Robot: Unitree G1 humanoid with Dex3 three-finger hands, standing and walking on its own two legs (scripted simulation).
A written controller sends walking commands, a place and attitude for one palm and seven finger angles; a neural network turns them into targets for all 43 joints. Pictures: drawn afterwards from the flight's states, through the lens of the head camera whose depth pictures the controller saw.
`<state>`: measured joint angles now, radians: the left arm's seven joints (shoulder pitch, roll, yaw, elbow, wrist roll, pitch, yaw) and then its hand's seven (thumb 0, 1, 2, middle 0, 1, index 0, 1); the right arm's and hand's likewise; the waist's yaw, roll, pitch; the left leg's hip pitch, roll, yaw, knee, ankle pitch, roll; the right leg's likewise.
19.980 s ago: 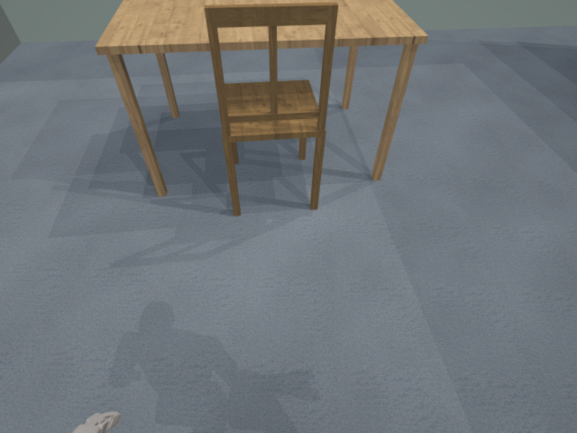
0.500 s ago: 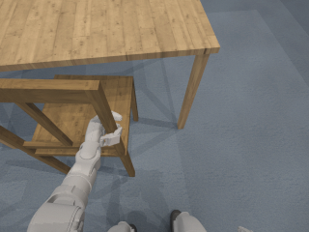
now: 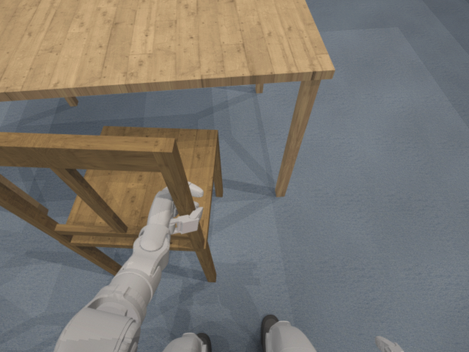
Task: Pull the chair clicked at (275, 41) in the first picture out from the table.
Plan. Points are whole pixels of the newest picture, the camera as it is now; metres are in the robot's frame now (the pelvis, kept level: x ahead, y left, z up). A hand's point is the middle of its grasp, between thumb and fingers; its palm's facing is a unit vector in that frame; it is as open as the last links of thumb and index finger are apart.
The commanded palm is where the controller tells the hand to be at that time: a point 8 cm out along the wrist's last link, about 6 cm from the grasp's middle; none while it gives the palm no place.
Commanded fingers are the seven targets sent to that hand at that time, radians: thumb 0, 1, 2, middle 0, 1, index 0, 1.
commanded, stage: step backward, pulling the chair out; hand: left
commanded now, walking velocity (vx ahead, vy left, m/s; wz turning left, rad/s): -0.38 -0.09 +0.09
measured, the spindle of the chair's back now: (96, 203) +0.40 +0.28 -0.07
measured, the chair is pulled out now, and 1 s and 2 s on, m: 0.16 0.17 0.18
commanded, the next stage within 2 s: none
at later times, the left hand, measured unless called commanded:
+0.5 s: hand (192, 220) +0.35 +0.08 -0.06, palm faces -0.12 -0.98 -0.17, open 6.0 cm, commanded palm +0.37 +0.14 -0.06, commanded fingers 0.00 0.90 0.90 -0.50 -1.45 -0.50 -1.45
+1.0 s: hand (191, 221) +0.35 +0.08 -0.06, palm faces -0.12 -0.98 -0.18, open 6.1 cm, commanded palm +0.37 +0.14 -0.06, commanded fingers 0.00 0.90 0.90 -0.50 -1.45 -0.50 -1.45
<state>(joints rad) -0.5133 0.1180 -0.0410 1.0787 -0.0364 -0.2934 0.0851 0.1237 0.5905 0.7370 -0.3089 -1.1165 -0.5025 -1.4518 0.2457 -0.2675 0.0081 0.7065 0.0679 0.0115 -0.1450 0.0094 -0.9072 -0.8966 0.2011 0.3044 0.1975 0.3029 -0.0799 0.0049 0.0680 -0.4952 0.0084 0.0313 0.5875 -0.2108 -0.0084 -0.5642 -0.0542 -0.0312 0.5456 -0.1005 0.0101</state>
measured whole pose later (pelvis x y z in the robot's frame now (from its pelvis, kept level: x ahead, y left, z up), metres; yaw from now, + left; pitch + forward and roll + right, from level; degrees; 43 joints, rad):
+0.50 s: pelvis +0.00 +0.00 +0.00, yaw +0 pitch +5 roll +2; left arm -0.51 0.11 -0.06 1.10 -0.02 -0.30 0.08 0.12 0.57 0.76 -0.32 -1.14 -0.50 -1.45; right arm 0.26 -0.25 0.02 0.75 0.05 -0.04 -0.15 0.01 -0.91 -0.90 0.20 0.30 0.20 0.30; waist -0.06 0.00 0.06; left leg -0.49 0.00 0.03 0.63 -0.23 -0.01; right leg -0.57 -0.06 -0.03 0.61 -0.14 0.01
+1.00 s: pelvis +0.00 -0.01 -0.01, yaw +0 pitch +4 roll +2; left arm -0.52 0.13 -0.06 1.08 -0.03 -0.28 0.08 0.12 0.56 0.76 -0.32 -1.17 -0.50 -1.45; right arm 0.25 -0.23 0.03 0.74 0.05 -0.04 -0.15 0.01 -0.91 -0.90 0.20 0.30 0.20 0.30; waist -0.05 -0.01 0.08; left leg -0.48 0.01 0.02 0.64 -0.23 -0.02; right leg -0.57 -0.06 -0.03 0.63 -0.14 0.00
